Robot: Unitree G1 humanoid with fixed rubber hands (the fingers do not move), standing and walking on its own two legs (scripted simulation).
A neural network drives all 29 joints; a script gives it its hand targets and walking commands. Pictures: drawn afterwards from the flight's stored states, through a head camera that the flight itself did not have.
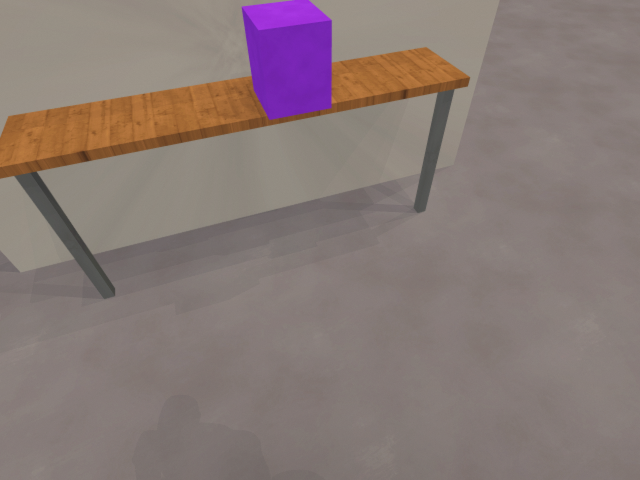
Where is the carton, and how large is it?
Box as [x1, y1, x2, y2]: [242, 0, 331, 119]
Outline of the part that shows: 308,0 291,0 242,6 253,87 269,119 330,107 331,20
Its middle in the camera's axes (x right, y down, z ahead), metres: -0.10 -0.55 +1.17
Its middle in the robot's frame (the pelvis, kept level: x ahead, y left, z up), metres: +1.26 +0.14 +0.00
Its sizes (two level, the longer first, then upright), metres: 0.210 0.200 0.250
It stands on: a table, 0.64 m high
